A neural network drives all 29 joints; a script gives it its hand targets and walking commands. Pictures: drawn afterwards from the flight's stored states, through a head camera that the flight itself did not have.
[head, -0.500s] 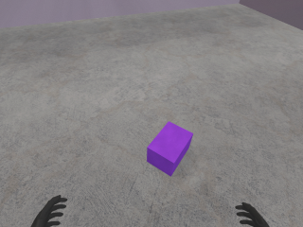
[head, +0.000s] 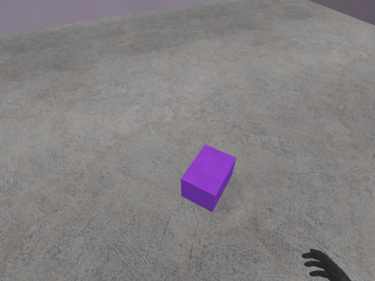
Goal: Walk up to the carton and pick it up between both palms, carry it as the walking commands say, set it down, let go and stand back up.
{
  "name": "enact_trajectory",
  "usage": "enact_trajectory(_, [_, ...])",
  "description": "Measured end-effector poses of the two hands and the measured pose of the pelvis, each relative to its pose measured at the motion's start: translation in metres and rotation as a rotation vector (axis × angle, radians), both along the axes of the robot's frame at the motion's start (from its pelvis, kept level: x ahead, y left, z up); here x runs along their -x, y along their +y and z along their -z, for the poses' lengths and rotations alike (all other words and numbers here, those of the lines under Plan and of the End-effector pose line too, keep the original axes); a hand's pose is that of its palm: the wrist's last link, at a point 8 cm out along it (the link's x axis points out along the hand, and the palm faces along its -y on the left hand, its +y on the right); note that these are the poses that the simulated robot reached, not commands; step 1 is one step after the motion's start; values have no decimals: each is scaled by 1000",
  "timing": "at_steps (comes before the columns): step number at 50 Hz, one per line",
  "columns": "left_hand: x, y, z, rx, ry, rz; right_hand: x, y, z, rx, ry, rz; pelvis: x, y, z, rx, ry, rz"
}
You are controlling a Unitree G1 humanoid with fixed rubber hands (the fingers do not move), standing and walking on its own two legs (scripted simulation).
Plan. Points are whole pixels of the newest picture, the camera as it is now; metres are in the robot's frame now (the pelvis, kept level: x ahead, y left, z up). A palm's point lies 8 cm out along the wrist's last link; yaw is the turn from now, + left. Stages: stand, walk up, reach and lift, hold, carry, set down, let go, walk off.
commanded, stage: walk up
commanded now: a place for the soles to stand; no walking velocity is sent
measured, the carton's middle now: (208, 177) +0.81 -0.12 -0.67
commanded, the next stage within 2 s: none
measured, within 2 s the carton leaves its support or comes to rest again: neither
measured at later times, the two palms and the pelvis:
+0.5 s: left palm out of the picture +0.25 +0.44 -0.06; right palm (300, 269) +0.18 -0.22 -0.03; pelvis +0.11 +0.11 +0.01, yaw -5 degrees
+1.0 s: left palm (7, 182) +0.40 +0.51 -0.07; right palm (252, 237) +0.27 -0.15 -0.09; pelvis +0.24 +0.18 -0.02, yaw -13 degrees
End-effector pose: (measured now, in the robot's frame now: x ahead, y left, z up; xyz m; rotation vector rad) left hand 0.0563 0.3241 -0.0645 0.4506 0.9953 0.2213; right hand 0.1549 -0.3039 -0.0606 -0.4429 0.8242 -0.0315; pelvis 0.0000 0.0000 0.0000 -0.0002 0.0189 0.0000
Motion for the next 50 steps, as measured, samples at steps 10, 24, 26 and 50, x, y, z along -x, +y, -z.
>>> enact_trajectory(10, [-57,97,3,-67,-9,63,0,61,2,41,17,67,-30,75,10,53,-10,65])
enact_trajectory(24, [-182,112,-3,14,-48,164,-24,86,-30,92,88,166,-103,108,-15,83,6,90])
enact_trajectory(26, [-197,110,-2,12,-40,181,-30,86,-26,88,100,180,-115,109,-13,77,11,100])
enact_trajectory(50, [-346,181,3,-125,-65,259,-110,153,32,14,144,290,-241,179,21,51,-41,227])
